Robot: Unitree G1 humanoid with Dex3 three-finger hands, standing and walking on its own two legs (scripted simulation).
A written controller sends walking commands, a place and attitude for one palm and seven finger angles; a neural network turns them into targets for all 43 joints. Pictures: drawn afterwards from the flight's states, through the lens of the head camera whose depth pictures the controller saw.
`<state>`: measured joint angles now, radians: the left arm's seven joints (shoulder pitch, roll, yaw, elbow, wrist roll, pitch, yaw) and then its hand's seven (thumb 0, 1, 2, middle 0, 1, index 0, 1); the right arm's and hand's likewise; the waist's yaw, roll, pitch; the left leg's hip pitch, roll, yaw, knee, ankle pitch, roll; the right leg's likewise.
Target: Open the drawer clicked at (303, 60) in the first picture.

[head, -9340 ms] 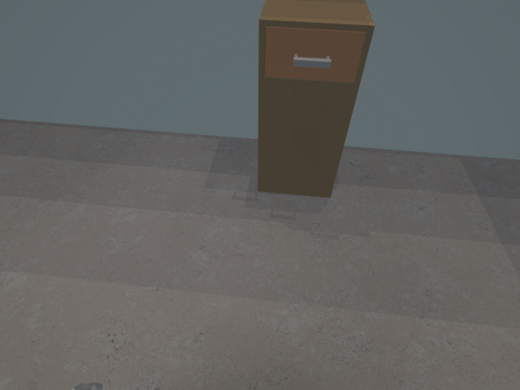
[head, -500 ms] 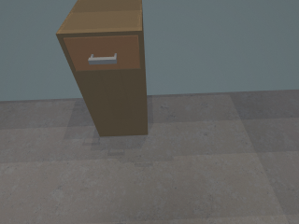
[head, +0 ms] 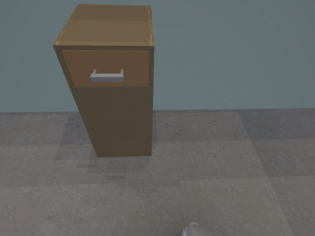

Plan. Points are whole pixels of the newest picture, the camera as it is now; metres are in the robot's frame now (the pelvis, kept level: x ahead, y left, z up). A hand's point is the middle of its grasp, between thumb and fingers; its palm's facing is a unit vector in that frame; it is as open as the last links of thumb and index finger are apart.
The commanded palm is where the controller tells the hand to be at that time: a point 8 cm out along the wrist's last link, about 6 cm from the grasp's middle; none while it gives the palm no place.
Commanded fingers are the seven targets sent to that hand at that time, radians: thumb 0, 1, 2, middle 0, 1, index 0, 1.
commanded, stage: take the last steps up to it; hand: left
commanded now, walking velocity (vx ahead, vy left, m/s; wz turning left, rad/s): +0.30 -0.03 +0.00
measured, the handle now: (108, 74) +0.73 +0.24 -0.02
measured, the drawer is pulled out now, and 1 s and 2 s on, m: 0.00 0.00 0.00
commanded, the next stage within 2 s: come to a stop and stand still in 0.42 s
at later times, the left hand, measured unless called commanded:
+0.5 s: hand (107, 235) +0.16 +0.15 -0.18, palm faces +0.09 -0.98 -0.17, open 7.3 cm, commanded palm none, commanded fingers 0.00 0.90 0.90 -0.20 -0.30 -0.20 -0.30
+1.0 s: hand (118, 197) +0.27 +0.14 -0.17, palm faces +0.02 -0.96 -0.29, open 7.4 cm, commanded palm none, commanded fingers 0.00 0.90 0.90 -0.20 -0.30 -0.20 -0.30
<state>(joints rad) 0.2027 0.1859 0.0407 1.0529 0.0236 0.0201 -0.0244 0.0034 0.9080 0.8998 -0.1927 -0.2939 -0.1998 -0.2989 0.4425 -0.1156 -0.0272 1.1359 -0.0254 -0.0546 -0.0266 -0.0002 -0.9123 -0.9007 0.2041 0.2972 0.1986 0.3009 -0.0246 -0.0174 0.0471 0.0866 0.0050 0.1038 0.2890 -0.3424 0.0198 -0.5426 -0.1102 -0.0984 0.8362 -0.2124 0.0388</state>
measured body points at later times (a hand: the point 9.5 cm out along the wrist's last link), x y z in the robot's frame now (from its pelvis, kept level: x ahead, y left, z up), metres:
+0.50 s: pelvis +0.17 -0.03 +0.00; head +0.17 -0.01 +0.45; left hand +0.16 +0.20 -0.17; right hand +0.24 -0.26 -0.14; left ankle +0.23 +0.09 -0.73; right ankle +0.15 -0.13 -0.74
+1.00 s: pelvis +0.22 -0.07 -0.01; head +0.25 -0.09 +0.44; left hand +0.27 +0.19 -0.15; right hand +0.28 -0.30 -0.18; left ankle +0.22 +0.08 -0.73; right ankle +0.23 -0.17 -0.74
